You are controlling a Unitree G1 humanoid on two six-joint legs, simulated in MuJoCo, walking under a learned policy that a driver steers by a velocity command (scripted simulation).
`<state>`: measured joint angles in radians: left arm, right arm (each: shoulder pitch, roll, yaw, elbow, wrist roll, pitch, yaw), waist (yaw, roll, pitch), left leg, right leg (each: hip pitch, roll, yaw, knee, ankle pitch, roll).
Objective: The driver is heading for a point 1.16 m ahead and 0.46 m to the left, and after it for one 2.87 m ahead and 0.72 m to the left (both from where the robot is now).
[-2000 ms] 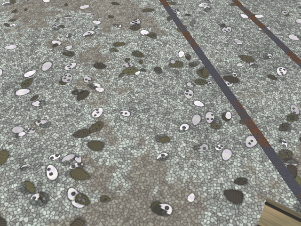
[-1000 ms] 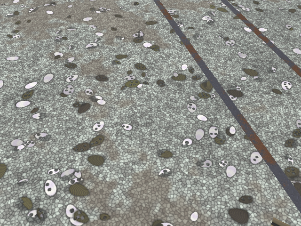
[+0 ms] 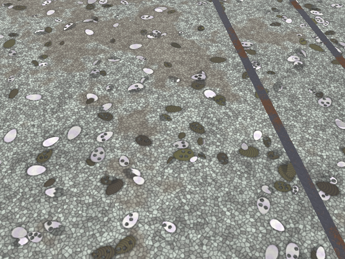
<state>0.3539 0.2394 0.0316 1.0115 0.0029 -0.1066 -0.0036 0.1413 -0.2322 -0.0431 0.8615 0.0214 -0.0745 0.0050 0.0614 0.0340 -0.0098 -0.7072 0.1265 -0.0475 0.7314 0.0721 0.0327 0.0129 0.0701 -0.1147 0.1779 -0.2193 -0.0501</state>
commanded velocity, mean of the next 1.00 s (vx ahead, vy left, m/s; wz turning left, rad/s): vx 0.50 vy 0.00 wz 0.55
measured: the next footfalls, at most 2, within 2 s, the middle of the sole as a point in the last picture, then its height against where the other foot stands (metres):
left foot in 0.16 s outside the picture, level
right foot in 0.66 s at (180, 242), level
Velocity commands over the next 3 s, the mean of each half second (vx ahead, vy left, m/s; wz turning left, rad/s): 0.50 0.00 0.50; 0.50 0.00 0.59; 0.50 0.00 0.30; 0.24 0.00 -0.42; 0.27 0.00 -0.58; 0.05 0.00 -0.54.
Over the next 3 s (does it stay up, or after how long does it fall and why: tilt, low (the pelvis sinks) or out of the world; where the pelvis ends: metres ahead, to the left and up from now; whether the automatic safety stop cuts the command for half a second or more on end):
stays up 1.06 0.52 -0.02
